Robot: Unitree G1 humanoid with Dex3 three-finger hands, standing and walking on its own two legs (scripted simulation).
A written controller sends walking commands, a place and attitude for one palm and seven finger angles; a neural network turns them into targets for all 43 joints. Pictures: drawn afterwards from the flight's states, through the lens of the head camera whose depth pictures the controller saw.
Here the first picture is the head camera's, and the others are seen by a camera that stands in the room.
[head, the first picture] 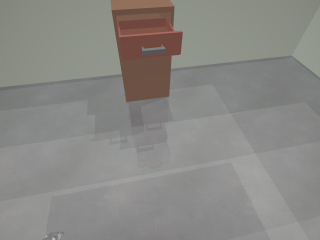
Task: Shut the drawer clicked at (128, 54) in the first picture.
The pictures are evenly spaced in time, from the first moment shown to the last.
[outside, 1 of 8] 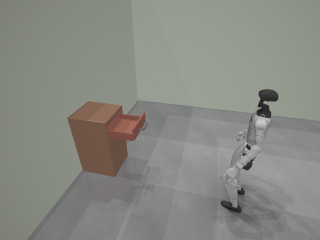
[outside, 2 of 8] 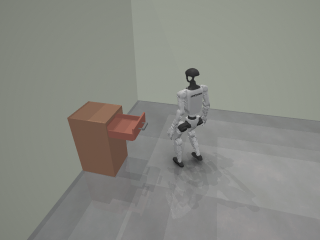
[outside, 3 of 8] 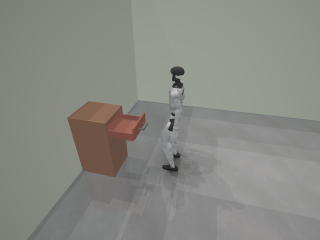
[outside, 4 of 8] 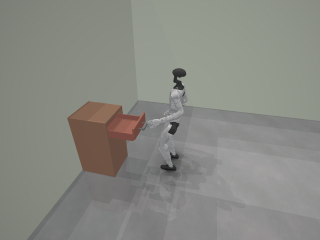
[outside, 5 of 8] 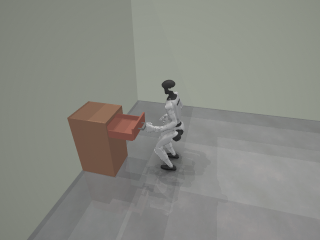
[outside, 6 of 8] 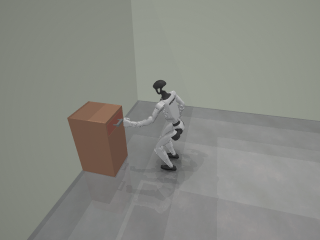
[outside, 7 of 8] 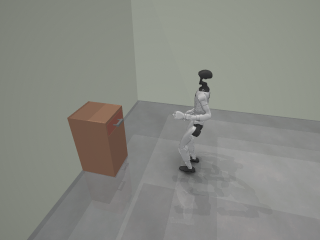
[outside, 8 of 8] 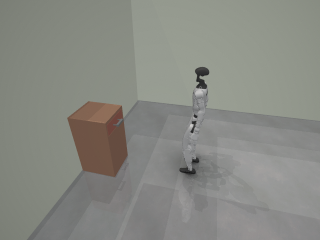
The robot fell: no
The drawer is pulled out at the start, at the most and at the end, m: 0.30 0.30 0.00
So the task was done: yes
